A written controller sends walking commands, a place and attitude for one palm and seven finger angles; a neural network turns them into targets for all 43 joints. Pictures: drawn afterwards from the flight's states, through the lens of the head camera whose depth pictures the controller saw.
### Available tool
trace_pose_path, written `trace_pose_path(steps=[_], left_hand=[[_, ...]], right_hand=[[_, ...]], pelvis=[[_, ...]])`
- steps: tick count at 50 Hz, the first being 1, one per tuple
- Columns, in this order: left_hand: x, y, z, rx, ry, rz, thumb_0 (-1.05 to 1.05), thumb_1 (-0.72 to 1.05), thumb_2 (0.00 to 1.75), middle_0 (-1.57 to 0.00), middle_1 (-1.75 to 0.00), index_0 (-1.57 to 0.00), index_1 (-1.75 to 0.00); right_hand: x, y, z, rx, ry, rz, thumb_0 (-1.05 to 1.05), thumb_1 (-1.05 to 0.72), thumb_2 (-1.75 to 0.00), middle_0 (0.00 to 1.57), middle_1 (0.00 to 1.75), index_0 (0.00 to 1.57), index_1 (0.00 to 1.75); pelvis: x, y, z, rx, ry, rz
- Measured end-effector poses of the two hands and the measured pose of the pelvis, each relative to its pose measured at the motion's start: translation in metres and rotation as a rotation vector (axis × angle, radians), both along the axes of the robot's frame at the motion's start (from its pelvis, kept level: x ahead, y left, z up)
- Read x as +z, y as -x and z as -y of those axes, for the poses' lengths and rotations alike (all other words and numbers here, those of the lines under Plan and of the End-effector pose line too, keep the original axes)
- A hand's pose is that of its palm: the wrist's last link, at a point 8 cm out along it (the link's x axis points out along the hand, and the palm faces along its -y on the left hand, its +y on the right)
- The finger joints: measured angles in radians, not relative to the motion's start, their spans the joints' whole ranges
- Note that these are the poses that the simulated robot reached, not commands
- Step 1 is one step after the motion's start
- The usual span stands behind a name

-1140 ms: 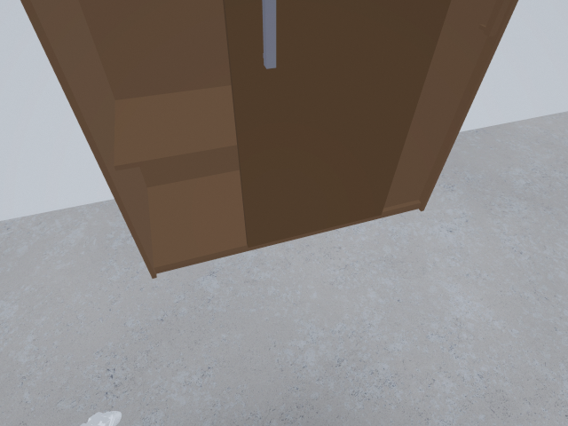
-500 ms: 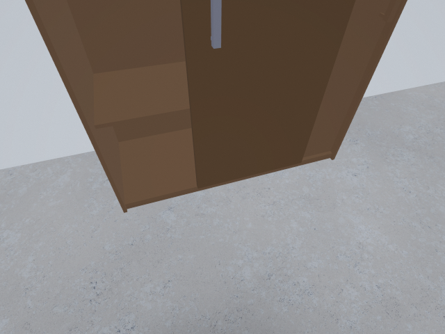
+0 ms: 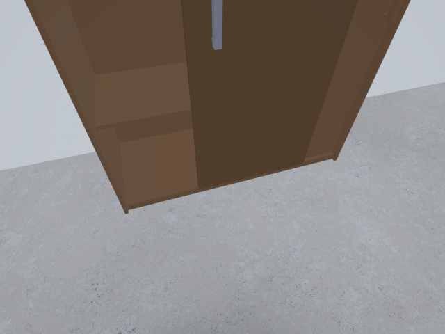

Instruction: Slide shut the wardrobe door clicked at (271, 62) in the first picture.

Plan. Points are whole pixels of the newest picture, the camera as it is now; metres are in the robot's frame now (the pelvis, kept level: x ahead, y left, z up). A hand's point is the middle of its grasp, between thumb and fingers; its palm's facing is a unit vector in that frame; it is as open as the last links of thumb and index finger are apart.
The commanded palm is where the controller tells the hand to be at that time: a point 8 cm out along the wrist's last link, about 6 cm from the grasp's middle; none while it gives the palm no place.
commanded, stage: look at it before walking up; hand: right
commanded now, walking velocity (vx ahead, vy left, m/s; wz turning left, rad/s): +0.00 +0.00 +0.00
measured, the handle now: out of the picture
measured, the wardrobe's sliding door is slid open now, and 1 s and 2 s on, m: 0.40 0.40 0.40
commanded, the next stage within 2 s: turn to face it in 0.30 s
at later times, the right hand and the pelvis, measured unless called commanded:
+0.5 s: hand out of the picture +0.08 -0.25 -0.16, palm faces -0.03 +0.94 -0.34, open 7.4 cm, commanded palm none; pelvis +0.01 +0.00 +0.00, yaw +1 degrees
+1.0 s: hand out of the picture +0.06 -0.19 -0.18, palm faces -0.15 +0.96 -0.22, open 7.4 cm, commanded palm none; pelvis -0.03 -0.01 -0.01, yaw +10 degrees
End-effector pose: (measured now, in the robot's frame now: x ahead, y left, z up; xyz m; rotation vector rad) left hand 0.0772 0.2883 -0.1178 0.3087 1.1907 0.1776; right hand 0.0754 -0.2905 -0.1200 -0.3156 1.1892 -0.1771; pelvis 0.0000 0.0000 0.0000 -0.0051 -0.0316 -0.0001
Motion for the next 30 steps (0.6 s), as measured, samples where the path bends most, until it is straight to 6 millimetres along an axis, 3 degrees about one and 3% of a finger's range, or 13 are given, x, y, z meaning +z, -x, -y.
trace_pose_path(steps=[20, 30], left_hand=[[0.001, -0.011, -0.001, -0.008, -0.004, -0.003, 0.00, 0.91, 0.90, -0.20, -0.30, -0.20, -0.30], [-0.007, -0.001, 0.007, 0.055, 0.014, 0.018, 0.00, 0.91, 0.90, -0.20, -0.30, -0.20, -0.30]], right_hand=[[0.001, 0.003, 0.004, -0.016, 0.008, -0.023, 0.01, -0.90, -0.90, 0.21, 0.30, 0.20, 0.30], [-0.009, 0.006, -0.009, 0.007, -0.006, -0.075, 0.01, -0.90, -0.90, 0.21, 0.30, 0.20, 0.30]], pelvis=[[0.001, -0.007, 0.000, -0.002, 0.000, 0.001], [-0.004, -0.004, -0.001, 0.063, 0.003, -0.011]])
